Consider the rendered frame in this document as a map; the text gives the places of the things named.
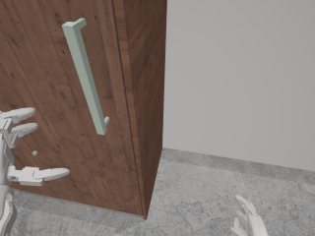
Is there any robot right hand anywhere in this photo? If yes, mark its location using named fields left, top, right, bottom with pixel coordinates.
left=230, top=195, right=269, bottom=236

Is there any wardrobe door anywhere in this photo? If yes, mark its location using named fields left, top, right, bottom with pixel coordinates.
left=0, top=0, right=143, bottom=216

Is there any handle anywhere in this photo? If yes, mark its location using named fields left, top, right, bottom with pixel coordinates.
left=62, top=18, right=110, bottom=135

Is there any robot left forearm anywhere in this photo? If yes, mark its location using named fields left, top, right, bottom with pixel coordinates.
left=0, top=185, right=18, bottom=236

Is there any robot left hand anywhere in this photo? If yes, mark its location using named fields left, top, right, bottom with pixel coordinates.
left=0, top=107, right=70, bottom=187

